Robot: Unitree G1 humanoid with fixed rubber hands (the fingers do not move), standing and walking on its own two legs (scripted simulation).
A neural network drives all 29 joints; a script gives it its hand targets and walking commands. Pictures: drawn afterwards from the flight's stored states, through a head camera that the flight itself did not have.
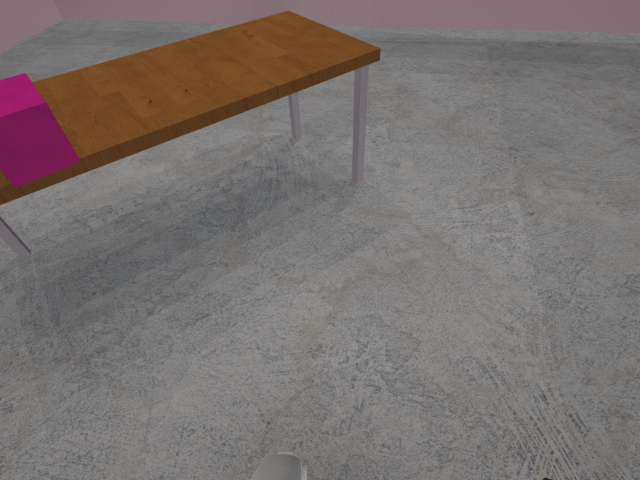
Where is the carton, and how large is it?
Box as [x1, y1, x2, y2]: [0, 73, 80, 186]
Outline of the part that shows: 25,73 0,80 0,168 14,186 20,185 80,161 46,103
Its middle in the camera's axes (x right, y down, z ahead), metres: -0.79 -0.30 +1.02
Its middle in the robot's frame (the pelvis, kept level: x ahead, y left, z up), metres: +0.93 +0.87 -0.03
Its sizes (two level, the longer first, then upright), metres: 0.232 0.165 0.171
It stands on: a table, 0.65 m high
